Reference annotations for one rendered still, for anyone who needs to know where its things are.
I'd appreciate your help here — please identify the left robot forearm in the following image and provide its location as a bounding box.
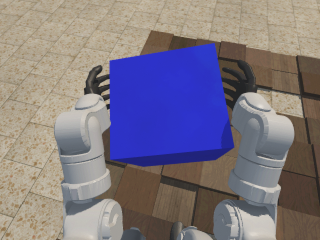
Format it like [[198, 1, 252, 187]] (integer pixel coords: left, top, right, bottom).
[[54, 93, 112, 236]]

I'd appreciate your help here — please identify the left robot upper arm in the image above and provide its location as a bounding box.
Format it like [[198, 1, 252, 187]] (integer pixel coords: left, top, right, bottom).
[[62, 199, 123, 240]]

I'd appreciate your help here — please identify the right robot upper arm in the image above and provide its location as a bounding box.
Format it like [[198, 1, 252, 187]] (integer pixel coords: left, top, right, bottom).
[[213, 199, 276, 240]]

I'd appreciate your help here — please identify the robot right hand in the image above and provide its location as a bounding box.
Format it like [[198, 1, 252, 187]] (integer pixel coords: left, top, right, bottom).
[[221, 59, 258, 111]]

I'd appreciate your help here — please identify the robot left hand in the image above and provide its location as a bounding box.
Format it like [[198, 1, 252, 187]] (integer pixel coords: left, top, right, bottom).
[[84, 65, 110, 110]]

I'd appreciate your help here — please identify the left robot thigh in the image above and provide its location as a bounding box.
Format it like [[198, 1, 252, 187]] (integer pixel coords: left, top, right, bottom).
[[120, 229, 146, 240]]

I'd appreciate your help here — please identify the right robot forearm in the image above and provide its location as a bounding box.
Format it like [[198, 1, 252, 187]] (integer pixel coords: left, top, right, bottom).
[[228, 92, 295, 234]]

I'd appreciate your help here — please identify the carton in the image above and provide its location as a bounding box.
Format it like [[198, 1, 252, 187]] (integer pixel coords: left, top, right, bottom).
[[109, 43, 235, 167]]

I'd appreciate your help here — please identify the right robot shin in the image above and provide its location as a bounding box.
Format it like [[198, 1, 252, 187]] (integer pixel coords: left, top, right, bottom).
[[176, 226, 197, 240]]

